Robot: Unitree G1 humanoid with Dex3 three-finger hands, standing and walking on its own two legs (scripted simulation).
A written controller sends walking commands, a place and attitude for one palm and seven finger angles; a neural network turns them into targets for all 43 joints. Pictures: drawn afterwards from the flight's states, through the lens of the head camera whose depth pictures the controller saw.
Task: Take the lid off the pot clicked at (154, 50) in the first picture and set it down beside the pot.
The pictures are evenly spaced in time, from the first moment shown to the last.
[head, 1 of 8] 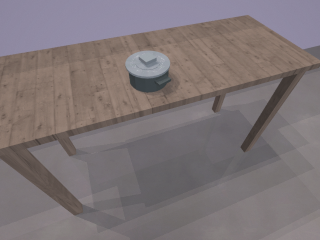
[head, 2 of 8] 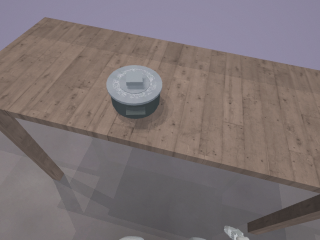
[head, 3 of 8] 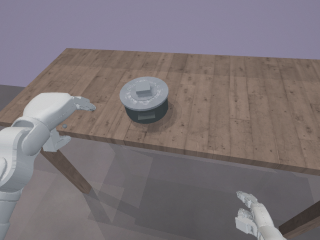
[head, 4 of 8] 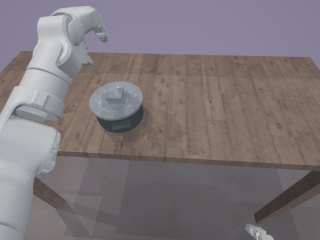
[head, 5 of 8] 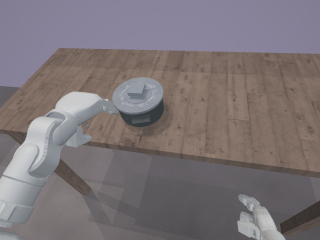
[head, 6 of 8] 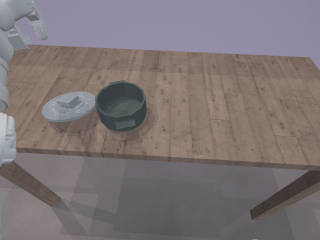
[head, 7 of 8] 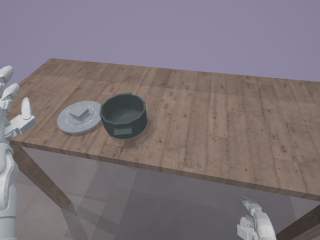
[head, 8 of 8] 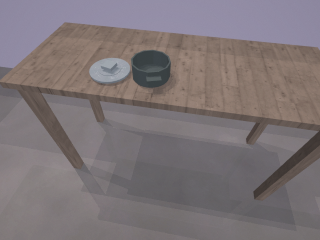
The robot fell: no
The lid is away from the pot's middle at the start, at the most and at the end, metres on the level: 0.00 0.17 0.17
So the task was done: no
